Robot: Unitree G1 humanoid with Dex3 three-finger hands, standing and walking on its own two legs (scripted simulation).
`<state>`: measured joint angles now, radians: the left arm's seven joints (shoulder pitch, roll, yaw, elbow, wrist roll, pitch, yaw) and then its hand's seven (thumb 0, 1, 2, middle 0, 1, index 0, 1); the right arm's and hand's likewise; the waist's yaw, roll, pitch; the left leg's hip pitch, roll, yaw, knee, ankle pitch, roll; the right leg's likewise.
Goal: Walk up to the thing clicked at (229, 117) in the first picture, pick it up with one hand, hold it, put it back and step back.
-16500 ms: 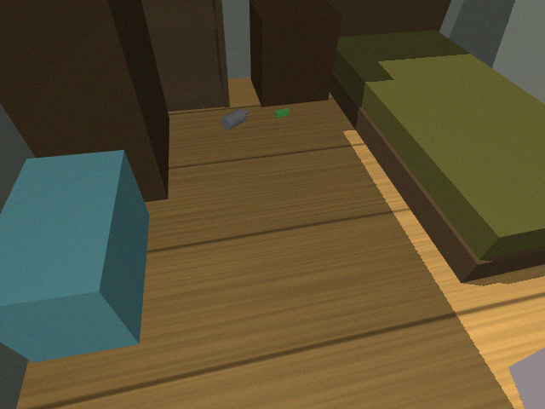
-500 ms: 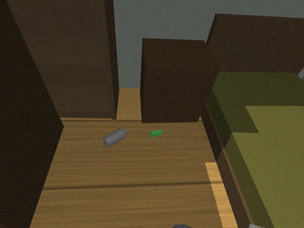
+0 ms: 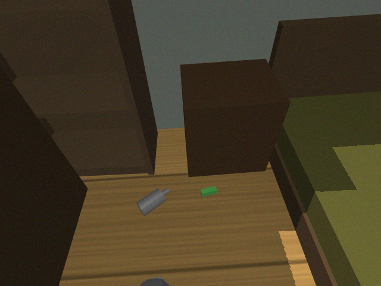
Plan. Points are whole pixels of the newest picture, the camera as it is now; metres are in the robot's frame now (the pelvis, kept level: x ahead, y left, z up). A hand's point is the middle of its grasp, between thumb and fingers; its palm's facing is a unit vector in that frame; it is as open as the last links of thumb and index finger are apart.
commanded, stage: walk up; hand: left
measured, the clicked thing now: (154, 199) +0.69 +0.26 -0.73
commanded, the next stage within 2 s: none
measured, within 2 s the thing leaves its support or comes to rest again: neither
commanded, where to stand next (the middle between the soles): +0.27 +0.04 m, yaw +0 degrees
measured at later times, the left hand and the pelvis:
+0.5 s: hand (84, 248) +0.24 +0.30 -0.15, palm faces -0.09 -0.92 -0.39, open 7.4 cm; pelvis +0.15 +0.02 -0.01, yaw -1 degrees
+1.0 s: hand (88, 238) +0.27 +0.30 -0.16, palm faces -0.03 -0.94 -0.33, open 7.4 cm; pelvis +0.21 +0.04 +0.00, yaw -1 degrees
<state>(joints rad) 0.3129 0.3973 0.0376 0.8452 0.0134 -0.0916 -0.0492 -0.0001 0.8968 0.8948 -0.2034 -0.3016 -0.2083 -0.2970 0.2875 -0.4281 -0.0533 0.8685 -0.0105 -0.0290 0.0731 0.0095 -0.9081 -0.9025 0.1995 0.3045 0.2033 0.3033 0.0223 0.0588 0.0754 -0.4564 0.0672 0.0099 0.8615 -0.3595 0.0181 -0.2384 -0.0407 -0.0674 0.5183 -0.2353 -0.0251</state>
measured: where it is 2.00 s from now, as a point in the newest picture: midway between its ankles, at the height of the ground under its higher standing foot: outside the picture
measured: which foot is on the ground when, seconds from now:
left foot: up 0.00-0.10, down 0.12-0.52, up 0.54-0.72, down 0.74-1.00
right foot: down 0.00-0.14, up 0.16-0.48, down 0.50-1.00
